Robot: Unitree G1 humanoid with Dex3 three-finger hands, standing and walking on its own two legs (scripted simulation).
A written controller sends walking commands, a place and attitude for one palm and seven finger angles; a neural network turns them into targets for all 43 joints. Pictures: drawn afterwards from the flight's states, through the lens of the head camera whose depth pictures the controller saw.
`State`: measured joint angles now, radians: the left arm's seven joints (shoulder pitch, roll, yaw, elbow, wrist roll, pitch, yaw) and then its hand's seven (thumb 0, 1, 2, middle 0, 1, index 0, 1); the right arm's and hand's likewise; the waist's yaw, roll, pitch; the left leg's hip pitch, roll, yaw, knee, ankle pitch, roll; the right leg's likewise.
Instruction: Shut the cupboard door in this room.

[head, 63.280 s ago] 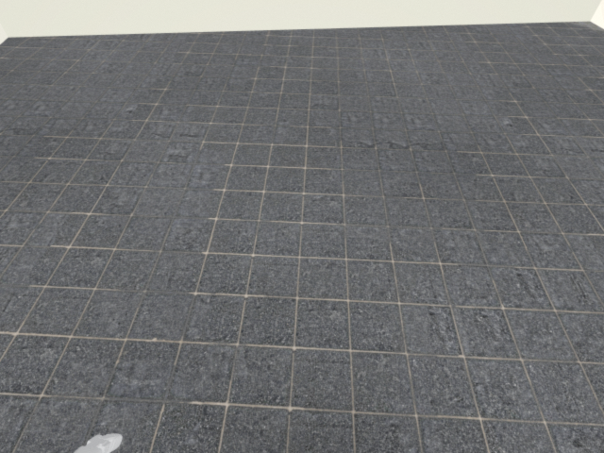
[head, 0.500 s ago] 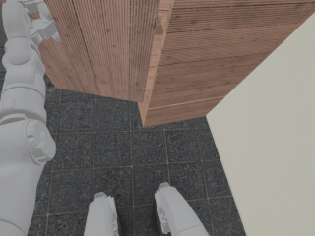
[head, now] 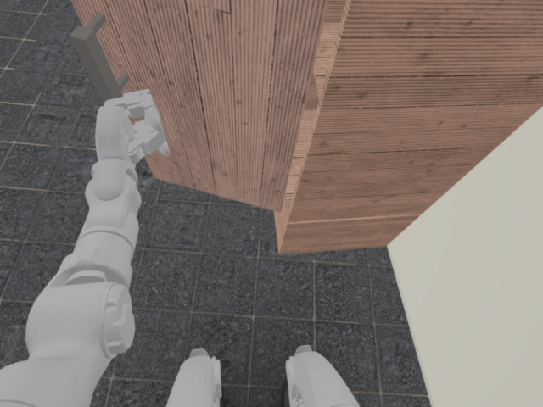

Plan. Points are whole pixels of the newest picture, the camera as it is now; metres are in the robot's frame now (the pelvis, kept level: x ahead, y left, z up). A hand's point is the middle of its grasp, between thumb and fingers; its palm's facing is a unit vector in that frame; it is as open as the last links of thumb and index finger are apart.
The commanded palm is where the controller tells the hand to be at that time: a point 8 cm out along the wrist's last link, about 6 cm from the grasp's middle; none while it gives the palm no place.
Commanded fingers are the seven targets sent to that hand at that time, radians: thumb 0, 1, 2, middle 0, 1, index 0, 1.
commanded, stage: pull the fist back off the door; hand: left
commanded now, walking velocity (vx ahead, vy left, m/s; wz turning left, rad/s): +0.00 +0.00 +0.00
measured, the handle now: (106, 61) +0.65 +0.22 +0.06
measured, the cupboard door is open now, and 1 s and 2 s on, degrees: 69 69 69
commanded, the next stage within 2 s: draw the hand back to the body in 0.08 s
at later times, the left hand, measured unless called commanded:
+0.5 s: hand (121, 152) +0.43 +0.16 +0.11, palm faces +0.05 -1.00 -0.03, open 3.1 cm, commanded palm +0.39 +0.21 +0.12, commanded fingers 0.00 0.90 0.90 -1.30 -1.50 -1.30 -1.50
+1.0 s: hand out of the picture +0.30 +0.23 +0.19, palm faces +0.25 -0.93 -0.26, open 3.4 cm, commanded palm +0.26 +0.27 +0.21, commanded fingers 0.00 0.90 0.90 -0.72 -0.87 -0.72 -0.87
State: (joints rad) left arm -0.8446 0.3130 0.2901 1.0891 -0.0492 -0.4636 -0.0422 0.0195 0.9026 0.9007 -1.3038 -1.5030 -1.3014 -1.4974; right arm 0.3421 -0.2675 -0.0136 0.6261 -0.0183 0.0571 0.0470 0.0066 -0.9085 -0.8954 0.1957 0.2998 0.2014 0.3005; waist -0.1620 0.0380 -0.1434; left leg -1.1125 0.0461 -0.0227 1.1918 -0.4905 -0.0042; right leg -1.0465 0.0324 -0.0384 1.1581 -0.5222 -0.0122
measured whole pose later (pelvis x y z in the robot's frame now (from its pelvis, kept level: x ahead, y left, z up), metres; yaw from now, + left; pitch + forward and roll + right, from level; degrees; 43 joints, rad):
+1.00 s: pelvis +0.03 +0.01 +0.10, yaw +2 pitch +0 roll +0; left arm 0.09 0.30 0.12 0.01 -0.08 -0.01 0.06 0.02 0.90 0.90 -0.99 -1.15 -0.98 -1.15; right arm 0.15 -0.22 0.05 0.55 0.06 0.02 -0.10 0.01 -0.91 -0.90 0.20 0.30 0.20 0.30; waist 0.03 0.05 -0.03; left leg -0.27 0.00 0.01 0.55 -0.28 0.01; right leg -0.22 -0.01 -0.01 0.53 -0.31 0.01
